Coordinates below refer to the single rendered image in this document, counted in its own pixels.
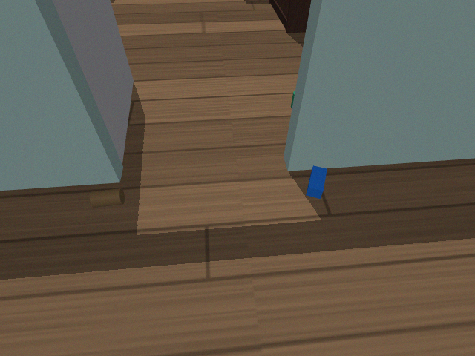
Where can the bookshelf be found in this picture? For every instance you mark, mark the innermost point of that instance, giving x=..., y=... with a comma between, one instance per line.
x=292, y=13

